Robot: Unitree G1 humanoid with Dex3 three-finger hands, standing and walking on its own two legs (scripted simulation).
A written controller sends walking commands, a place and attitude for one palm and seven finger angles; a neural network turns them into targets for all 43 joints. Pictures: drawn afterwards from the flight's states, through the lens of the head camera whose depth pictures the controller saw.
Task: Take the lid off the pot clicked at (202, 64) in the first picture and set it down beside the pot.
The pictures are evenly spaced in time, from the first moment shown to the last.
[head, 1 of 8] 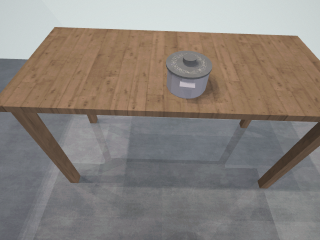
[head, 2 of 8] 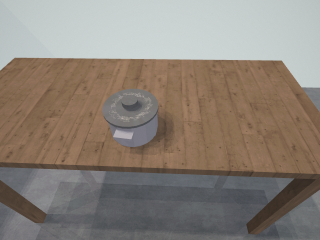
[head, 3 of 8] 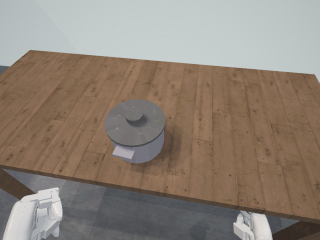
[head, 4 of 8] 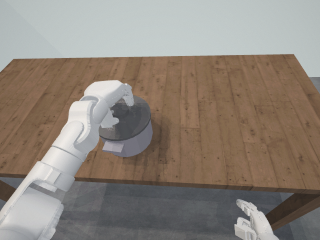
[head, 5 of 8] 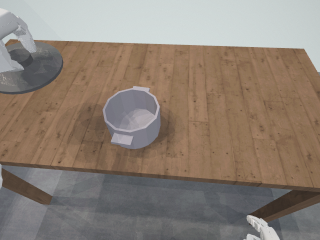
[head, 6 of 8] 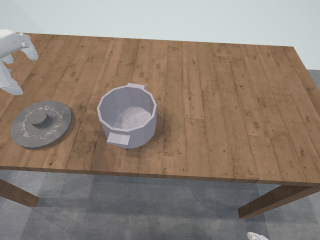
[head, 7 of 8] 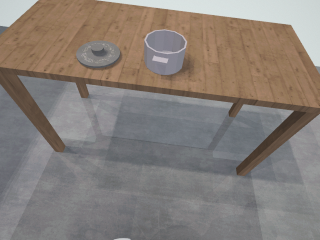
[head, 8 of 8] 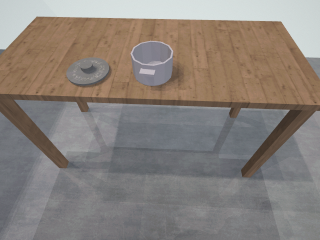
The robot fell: no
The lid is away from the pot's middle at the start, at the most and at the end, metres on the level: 0.00 0.26 0.26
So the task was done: yes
